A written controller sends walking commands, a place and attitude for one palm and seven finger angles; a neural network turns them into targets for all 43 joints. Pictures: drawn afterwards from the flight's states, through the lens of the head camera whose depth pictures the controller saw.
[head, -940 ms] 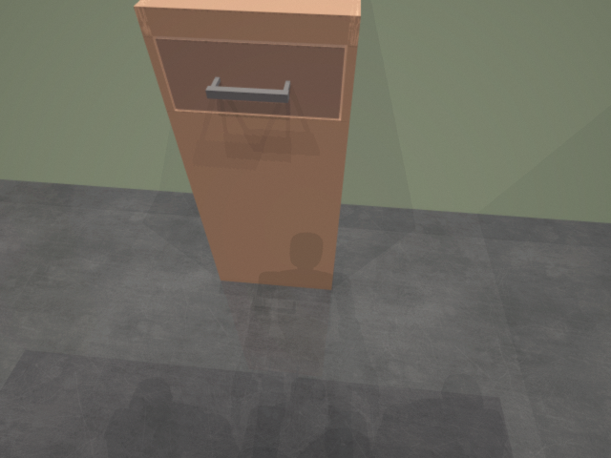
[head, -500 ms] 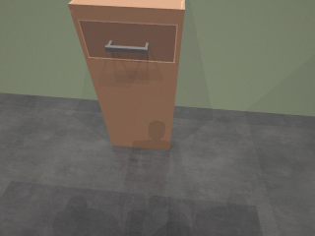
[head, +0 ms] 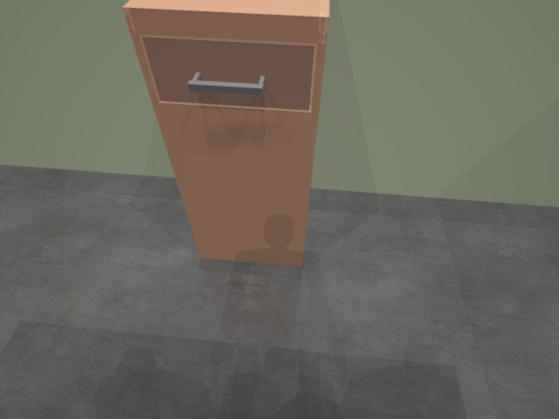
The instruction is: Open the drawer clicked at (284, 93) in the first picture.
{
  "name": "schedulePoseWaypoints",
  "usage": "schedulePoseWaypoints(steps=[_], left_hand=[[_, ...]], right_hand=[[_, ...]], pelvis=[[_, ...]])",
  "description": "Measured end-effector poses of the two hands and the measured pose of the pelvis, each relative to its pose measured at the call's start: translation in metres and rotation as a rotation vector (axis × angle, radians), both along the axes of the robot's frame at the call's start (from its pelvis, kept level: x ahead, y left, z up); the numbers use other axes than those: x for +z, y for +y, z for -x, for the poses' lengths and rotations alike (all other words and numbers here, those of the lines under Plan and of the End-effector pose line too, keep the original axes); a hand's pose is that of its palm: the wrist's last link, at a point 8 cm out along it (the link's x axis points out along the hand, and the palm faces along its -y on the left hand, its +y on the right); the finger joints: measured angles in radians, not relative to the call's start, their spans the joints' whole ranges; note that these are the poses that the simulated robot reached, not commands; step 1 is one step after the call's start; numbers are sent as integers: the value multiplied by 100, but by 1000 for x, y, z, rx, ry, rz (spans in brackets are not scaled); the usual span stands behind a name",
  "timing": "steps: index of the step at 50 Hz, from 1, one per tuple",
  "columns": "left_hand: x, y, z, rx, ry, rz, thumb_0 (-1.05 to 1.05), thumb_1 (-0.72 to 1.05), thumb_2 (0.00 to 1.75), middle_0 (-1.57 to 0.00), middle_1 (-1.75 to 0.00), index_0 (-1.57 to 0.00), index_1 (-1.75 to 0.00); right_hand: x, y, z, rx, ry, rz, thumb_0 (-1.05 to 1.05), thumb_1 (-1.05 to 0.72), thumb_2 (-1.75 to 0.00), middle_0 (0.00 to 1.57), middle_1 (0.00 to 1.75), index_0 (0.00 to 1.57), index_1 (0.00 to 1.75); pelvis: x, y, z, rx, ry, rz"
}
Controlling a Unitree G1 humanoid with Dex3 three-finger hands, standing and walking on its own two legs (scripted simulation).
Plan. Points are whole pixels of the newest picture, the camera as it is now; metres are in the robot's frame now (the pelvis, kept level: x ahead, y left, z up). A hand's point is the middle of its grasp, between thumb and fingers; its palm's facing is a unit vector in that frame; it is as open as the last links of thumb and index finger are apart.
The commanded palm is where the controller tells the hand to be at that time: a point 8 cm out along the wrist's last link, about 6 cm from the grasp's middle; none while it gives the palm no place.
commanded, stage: take the last steps up to it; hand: left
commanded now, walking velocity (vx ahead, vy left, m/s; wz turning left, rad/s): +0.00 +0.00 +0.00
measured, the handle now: (227, 83) +0.79 +0.17 +0.07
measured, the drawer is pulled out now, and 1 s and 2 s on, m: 0.00 0.00 0.00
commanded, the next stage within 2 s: come to a stop and stand still in 0.76 s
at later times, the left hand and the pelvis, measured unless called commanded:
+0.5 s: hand out of the picture +0.10 +0.17 -0.17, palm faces +0.01 -0.98 -0.19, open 7.3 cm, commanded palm none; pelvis +0.07 +0.00 +0.00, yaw -3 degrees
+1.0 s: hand (211, 371) +0.23 +0.14 -0.18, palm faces +0.02 -0.98 -0.20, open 7.3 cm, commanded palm none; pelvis +0.22 -0.04 -0.01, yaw -2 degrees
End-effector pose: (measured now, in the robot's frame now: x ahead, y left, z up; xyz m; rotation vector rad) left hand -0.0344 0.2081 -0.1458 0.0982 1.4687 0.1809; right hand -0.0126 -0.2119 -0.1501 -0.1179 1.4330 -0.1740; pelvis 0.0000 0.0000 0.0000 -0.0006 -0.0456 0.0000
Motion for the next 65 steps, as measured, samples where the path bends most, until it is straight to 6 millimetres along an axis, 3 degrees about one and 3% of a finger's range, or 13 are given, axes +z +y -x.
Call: schedulePoseWaypoints(steps=[7,13,16,19,23,27,31,39,42,48,54,61,65], left_hand=[[-3,-1,3,12,12,9,1,91,90,-19,-30,-20,-30],[-16,2,5,47,56,45,1,91,90,-19,-30,-20,-30],[-16,6,-4,22,93,57,1,91,90,-20,-30,-20,-30],[-10,11,-34,-29,78,44,1,91,90,-20,-30,-20,-30],[3,12,-98,-63,-52,17,1,91,90,-19,-30,-20,-30],[6,17,-148,-80,-173,-58,2,94,90,-19,-30,-20,-30],[7,12,-167,-53,-186,-85,2,94,90,-19,-30,-20,-30],[-4,-14,-179,-25,-62,25,1,92,90,-19,-30,-20,-30],[-17,-20,-191,-40,-18,56,1,91,90,-19,-30,-20,-30],[-5,-21,-246,-62,-44,5,4,95,90,-20,-30,-20,-30],[4,-17,-285,-56,-93,-71,3,95,90,-20,-30,-20,-30],[8,-13,-307,-32,-115,-75,1,92,90,-20,-30,-20,-30],[-4,-1,-312,-37,-118,-50,1,91,90,-20,-30,-20,-30]], right_hand=[[-1,-1,0,-1,11,-1,0,-91,-90,20,30,20,29],[-3,2,-12,-2,33,21,0,-91,-90,20,30,20,29],[-4,5,-20,-27,-2,33,0,-91,-90,20,30,20,29],[1,9,-16,-65,-6,22,0,-91,-90,20,30,20,29],[5,12,-6,-77,67,-19,0,-91,-90,20,30,20,29],[-7,2,-10,-81,136,-63,0,-91,-90,20,30,20,30],[-10,-16,-48,-58,135,-61,0,-91,-90,20,30,20,30],[8,-35,-185,-5,-123,20,0,-91,-90,20,30,20,29],[4,-36,-219,1,-188,46,0,-91,-90,20,30,20,29],[2,-40,-229,-2,-117,27,-1,-93,-90,20,30,20,29],[-11,-48,-234,-26,19,-28,0,-92,-90,20,30,20,29],[2,-58,-266,0,21,17,0,-91,-90,20,30,20,29],[6,-58,-290,20,-69,65,0,-91,-90,20,30,20,29]], pelvis=[[-2,0,-5,5,1,8],[-12,9,-31,18,-2,7],[-14,14,-41,-22,4,-14],[-9,11,-48,-46,15,-23],[0,3,-62,-48,33,-19],[-10,-15,-82,-33,34,-30],[-9,-22,-103,-14,27,-10],[-3,-18,-158,-23,33,-1],[-12,-17,-176,-46,28,-6],[-5,-30,-207,-35,26,-19],[-7,-46,-236,-2,30,-23],[2,-39,-237,6,34,-28],[-4,-26,-236,0,37,2]])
